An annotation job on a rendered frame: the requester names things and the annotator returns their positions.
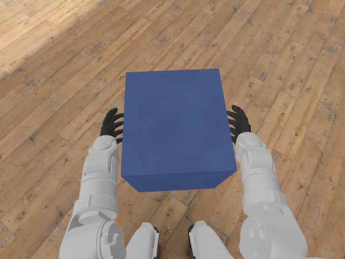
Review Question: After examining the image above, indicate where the robot left thigh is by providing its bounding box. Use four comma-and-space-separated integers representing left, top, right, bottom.
126, 227, 159, 259

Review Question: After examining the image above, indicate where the right robot hand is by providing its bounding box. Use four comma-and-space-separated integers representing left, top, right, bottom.
227, 105, 251, 145

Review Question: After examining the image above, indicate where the robot left forearm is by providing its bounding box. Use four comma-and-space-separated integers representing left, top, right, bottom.
59, 135, 120, 259

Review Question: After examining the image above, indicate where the right robot upper arm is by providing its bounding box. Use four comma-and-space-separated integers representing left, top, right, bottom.
239, 214, 324, 259

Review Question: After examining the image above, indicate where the left robot hand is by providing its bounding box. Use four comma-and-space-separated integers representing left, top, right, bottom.
100, 108, 124, 144

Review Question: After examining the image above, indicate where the left robot upper arm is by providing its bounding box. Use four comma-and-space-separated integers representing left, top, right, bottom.
60, 220, 127, 259

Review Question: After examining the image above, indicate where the carton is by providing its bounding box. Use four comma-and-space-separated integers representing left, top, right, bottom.
121, 69, 237, 192

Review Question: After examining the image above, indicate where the robot right forearm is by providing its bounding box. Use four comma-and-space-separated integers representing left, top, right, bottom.
235, 132, 308, 255

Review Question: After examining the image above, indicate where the robot left shin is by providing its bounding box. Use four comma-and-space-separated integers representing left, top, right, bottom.
140, 222, 155, 231

